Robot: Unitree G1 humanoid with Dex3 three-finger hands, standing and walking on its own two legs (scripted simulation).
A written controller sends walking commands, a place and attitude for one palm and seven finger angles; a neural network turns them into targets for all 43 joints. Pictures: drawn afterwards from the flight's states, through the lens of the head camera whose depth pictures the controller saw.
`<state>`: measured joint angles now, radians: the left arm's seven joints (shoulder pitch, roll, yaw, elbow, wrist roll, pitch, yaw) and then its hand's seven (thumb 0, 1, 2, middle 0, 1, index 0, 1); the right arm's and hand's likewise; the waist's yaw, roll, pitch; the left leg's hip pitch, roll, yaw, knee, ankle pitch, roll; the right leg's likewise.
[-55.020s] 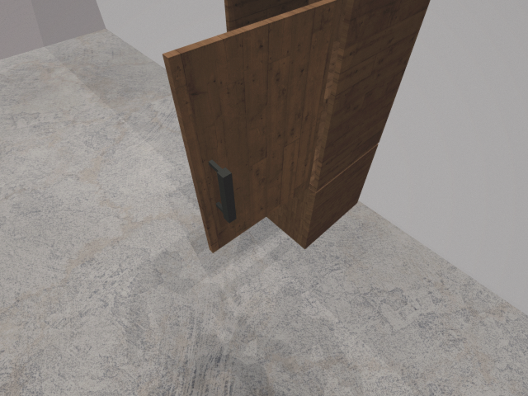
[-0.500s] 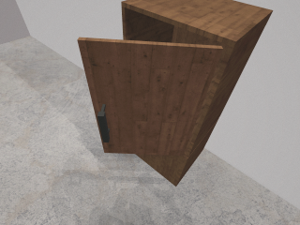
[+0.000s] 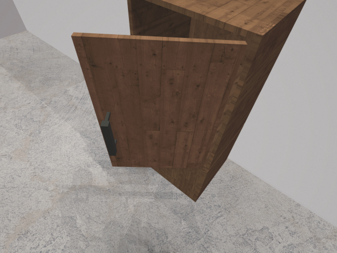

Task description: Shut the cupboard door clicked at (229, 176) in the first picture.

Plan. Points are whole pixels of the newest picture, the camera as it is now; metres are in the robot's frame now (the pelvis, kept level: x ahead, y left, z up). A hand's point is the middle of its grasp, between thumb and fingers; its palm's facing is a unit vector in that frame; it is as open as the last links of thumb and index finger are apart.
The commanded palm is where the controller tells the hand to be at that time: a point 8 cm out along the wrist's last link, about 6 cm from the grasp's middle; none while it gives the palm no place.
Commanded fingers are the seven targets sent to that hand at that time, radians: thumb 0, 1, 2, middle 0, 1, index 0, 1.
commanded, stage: come to a stop and stand still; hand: left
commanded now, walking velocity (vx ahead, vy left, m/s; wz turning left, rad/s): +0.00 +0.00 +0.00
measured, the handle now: (110, 134) +0.48 +0.22 -0.08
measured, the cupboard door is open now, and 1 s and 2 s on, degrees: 39 39 39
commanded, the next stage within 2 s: look again from close up in 0.66 s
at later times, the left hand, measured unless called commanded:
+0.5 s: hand out of the picture -0.04 +0.20 -0.18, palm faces +0.02 -0.98 -0.19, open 7.4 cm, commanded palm none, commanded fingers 0.00 0.90 0.90 -0.20 -0.30 -0.20 -0.30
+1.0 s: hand out of the picture -0.01 +0.21 -0.17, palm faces +0.06 -0.97 -0.23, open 7.4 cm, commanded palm none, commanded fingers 0.00 0.90 0.90 -0.20 -0.30 -0.20 -0.30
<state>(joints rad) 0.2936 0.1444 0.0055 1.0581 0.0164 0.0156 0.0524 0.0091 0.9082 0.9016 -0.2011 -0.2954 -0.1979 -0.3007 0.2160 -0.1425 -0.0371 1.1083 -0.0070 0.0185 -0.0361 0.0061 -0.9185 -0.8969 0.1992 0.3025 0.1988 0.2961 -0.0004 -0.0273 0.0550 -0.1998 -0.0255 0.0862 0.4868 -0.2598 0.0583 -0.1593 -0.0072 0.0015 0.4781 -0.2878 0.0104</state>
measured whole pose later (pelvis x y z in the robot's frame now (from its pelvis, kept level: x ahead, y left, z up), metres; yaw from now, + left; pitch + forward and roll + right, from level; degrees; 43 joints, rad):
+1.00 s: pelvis -0.03 +0.02 +0.00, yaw +3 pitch -3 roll -1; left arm 0.29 0.20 -0.02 1.05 0.02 0.00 0.04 0.01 0.91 0.90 -0.20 -0.29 -0.20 -0.30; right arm 0.23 -0.19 0.01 1.01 -0.02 0.00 -0.01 0.00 -0.91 -0.90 0.20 0.30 0.20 0.30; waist 0.00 0.01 0.00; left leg -0.22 -0.06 0.06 0.49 -0.22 0.09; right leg -0.17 -0.05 -0.03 0.49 -0.26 0.03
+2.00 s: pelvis +0.02 +0.02 -0.01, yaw +2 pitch -2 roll -3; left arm 0.40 0.12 0.03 1.06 0.02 -0.04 0.04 0.00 0.91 0.90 -0.20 -0.29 -0.19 -0.30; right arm 0.34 -0.09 -0.02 1.11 -0.02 -0.01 -0.02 0.01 -0.92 -0.90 0.20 0.30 0.20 0.30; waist 0.01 -0.03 0.01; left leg -0.28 0.00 0.09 0.62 -0.34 0.04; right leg -0.16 -0.02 -0.10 0.52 -0.33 0.01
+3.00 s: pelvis -0.04 +0.04 +0.00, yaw +4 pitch -3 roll -2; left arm 0.46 0.13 0.00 1.05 0.02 0.02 0.03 0.01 0.91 0.90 -0.20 -0.29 -0.20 -0.30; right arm 0.31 -0.18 -0.03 1.02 -0.02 0.03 -0.01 0.00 -0.91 -0.90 0.20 0.30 0.20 0.30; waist 0.00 0.00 -0.03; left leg -0.31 -0.06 0.08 0.51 -0.24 0.08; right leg -0.27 -0.01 0.00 0.52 -0.30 0.00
